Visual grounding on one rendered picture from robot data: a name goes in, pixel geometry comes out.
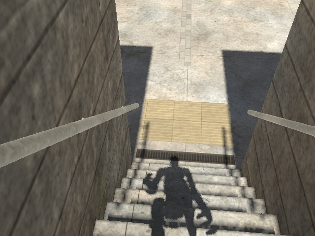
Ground stairs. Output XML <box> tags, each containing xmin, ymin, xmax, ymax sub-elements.
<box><xmin>93</xmin><ymin>161</ymin><xmax>291</xmax><ymax>236</ymax></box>

